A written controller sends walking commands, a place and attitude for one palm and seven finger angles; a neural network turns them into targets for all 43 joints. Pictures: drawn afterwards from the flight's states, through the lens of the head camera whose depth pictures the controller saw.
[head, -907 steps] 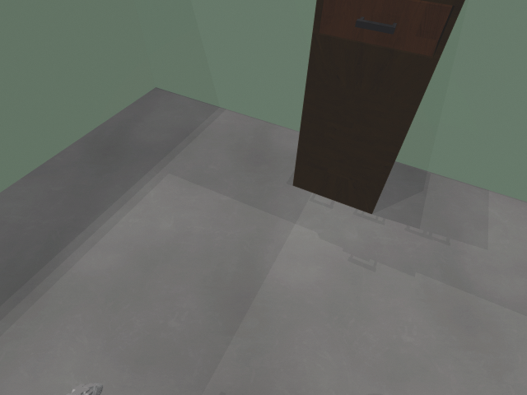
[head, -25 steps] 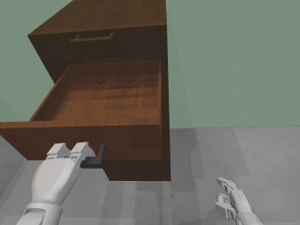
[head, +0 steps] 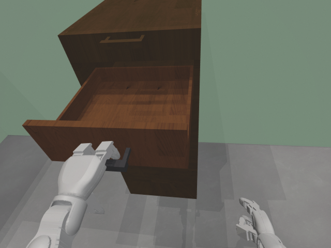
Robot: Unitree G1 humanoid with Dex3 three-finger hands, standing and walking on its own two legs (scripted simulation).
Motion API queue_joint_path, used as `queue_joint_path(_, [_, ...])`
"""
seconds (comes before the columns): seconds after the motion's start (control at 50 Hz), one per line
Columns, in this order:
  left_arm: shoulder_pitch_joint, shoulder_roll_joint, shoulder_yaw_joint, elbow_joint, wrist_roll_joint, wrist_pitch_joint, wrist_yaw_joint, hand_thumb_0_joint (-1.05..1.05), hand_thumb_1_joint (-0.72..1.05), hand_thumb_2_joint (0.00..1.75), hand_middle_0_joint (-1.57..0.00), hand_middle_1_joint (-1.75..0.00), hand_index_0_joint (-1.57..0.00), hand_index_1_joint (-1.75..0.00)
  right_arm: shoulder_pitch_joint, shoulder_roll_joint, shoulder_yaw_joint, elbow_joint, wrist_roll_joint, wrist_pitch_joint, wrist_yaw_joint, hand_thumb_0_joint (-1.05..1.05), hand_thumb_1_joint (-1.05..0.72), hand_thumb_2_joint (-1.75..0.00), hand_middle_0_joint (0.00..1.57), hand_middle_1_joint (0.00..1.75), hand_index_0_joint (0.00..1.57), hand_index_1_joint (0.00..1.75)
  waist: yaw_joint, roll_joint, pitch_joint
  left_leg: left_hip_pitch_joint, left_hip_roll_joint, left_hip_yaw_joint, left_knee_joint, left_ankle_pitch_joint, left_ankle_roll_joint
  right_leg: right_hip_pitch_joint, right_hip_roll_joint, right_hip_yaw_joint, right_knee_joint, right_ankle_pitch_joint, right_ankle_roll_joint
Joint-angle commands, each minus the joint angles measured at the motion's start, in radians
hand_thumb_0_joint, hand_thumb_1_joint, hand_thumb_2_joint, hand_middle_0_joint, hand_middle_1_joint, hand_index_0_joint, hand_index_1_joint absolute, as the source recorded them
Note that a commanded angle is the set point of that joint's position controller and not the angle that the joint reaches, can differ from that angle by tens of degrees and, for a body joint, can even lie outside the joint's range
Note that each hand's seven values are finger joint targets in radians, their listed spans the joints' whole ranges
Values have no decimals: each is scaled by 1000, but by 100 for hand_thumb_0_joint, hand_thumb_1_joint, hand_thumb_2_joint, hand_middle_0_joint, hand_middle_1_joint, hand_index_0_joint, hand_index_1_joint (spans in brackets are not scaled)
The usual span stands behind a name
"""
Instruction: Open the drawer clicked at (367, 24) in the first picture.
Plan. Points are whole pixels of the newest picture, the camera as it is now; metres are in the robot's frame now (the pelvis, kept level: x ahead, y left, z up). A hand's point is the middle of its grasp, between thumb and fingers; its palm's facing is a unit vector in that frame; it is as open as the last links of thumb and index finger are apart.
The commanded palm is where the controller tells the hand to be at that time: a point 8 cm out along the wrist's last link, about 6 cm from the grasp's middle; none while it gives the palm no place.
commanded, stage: lift the hand off the handle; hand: left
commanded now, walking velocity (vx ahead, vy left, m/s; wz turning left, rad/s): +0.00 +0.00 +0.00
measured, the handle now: (104, 157) +0.28 +0.19 +0.11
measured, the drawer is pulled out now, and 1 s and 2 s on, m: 0.30 0.30 0.30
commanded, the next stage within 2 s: draw the hand back to the body in 1.66 s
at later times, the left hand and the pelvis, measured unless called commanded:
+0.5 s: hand (100, 178) +0.24 +0.19 +0.09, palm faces +0.08 -0.14 -0.99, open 13.7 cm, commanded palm +0.21 +0.18 +0.16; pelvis -0.01 +0.01 +0.00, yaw +0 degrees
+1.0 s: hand (94, 159) +0.24 +0.18 +0.15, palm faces +0.16 -0.13 -0.98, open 13.7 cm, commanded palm +0.20 +0.19 +0.23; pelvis -0.01 +0.01 +0.01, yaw +0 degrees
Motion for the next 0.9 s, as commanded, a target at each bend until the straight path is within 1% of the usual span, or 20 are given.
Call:
queue_joint_path(0.0, [-181,155,164,-100,10,16,29,0,-50,30,-30,-120,-30,-120,-181,-78,-32,-161,0,-56,-10,0,-90,-90,20,30,20,30,6,-118,-82,84,-84,39,-31,76,56,-71,-13,64,-175,127,41])
queue_joint_path(0.02, [-205,165,170,-113,11,11,31,0,-50,30,-30,-120,-30,-120,-180,-78,-34,-160,0,-58,-10,0,-90,-90,20,30,20,30,5,-108,-88,92,-83,38,-32,82,55,-69,-13,65,-176,138,39])
queue_joint_path(0.04, [-175,46,52,-165,1,15,22,0,-50,30,-30,-120,-30,-120,-190,-73,-33,-183,5,-68,5,0,-90,-90,20,30,20,30,-2,-96,-109,115,-84,31,-31,95,55,-73,-8,61,-173,140,35])
queue_joint_path(0.16, [-254,62,32,-136,57,28,33,0,-50,30,-30,-120,-30,-120,-179,-73,-31,-172,-3,-70,17,0,-90,-90,20,30,20,30,-1,-115,-120,106,-80,37,-41,76,57,-85,-10,42,-168,85,30])
queue_joint_path(0.24, [-279,92,58,-142,47,35,33,0,-50,30,-30,-120,-30,-120,-183,-79,-43,-169,7,-64,15,0,-90,-90,20,30,20,30,-1,-83,-137,122,-76,30,-48,90,55,-66,2,43,-157,121,24])
queue_joint_path(0.28, [-272,36,4,-126,46,38,27,0,-50,30,-30,-120,-30,-120,-178,-72,-43,-162,5,-59,19,0,-90,-90,20,30,20,30,-9,-115,-114,110,-75,27,-56,103,55,-71,2,28,-152,139,24])
queue_joint_path(0.34, [-319,69,24,-127,42,47,26,0,-50,30,-30,-120,-30,-120,-185,-79,-39,-164,13,-57,18,0,-90,-90,20,30,20,30,-14,-101,-109,119,-70,26,-57,81,54,-81,8,29,-155,110,23])
queue_joint_path(0.36, [-359,33,-19,-146,57,45,23,0,-50,30,-30,-120,-30,-120,-187,-71,-31,-167,7,-62,21,0,-90,-90,20,30,20,30,-10,-102,-142,126,-74,29,-55,83,58,-82,2,25,-153,91,25])
queue_joint_path(0.44, [-396,99,31,-249,40,38,20,0,-50,30,-30,-120,-30,-120,-202,-74,-37,-170,12,-61,18,0,-90,-90,20,30,20,30,-5,-48,-177,166,-68,15,-63,122,54,-43,11,26,-144,139,16])
queue_joint_path(0.48, [-386,39,-20,-253,36,36,13,0,-50,30,-30,-120,-30,-120,-201,-61,-36,-164,10,-61,24,0,-90,-90,20,30,20,30,-9,-61,-164,171,-66,9,-75,138,53,-49,13,10,-141,141,16])
queue_joint_path(0.54, [-412,99,32,-285,17,39,6,0,-50,30,-30,-120,-30,-120,-213,-69,-30,-169,15,-62,26,0,-90,-90,20,30,20,30,-2,-48,-158,174,-61,8,-80,137,50,-29,14,11,-145,148,16])
queue_joint_path(0.56, [-421,63,-2,-259,34,46,2,0,-50,30,-30,-120,-30,-120,-216,-56,-20,-165,10,-67,32,0,-90,-90,20,30,20,30,5,-76,-171,175,-64,15,-79,144,54,-37,10,9,-148,137,19])
queue_joint_path(0.62, [-440,87,21,-273,22,61,-10,0,-50,30,-30,-120,-30,-120,-230,-61,-24,-162,13,-54,34,0,-90,-90,20,30,20,30,5,-82,-145,178,-61,14,-98,142,51,-22,9,10,-170,142,24])
queue_joint_path(0.64, [-473,141,69,-300,7,61,-14,0,-50,30,-30,-120,-30,-120,-238,-68,-23,-163,22,-60,32,0,-90,-90,20,30,20,30,2,-57,-156,185,-55,12,-98,129,48,-9,15,16,-163,134,19])
queue_joint_path(0.66, [-491,94,18,-295,19,64,-22,0,-50,30,-30,-120,-30,-120,-241,-56,-12,-167,14,-68,38,0,-90,-90,20,30,20,30,11,-61,-189,189,-63,16,-99,141,51,-4,8,11,-161,127,20])
queue_joint_path(0.74, [-501,151,76,-359,-16,59,-41,0,-50,30,-30,-120,-30,-120,-247,-66,-19,-165,24,-66,43,0,-90,-90,20,30,20,30,8,-38,-181,207,-56,11,-104,166,46,20,13,16,-168,169,19])
queue_joint_path(0.76, [-489,106,28,-342,-2,60,-49,0,-50,30,-30,-120,-30,-120,-251,-54,-11,-167,16,-71,49,0,-90,-90,20,30,20,30,16,-52,-201,211,-63,18,-102,182,51,17,8,13,-169,166,20])
queue_joint_path(0.84, [-470,197,126,-348,-30,83,-69,0,-50,30,-30,-120,-30,-120,-264,-71,-15,-162,26,-58,57,0,-90,-90,20,30,20,30,20,-52,-164,198,-55,18,-114,169,44,43,9,25,-190,177,23])
queue_joint_path(0.86, [-472,135,61,-316,-19,92,-81,0,-50,30,-30,-120,-30,-120,-268,-59,-5,-163,19,-59,61,0,-90,-90,20,30,20,30,22,-67,-170,192,-62,26,-115,176,47,39,0,17,-189,166,26])
queue_joint_path(0.88, [-468,150,78,-273,-25,102,-87,0,-50,30,-30,-120,-30,-120,-258,-64,-10,-145,23,-47,60,0,-90,-90,20,30,20,30,6,-83,-112,182,-56,22,-125,160,44,19,3,18,-207,155,27])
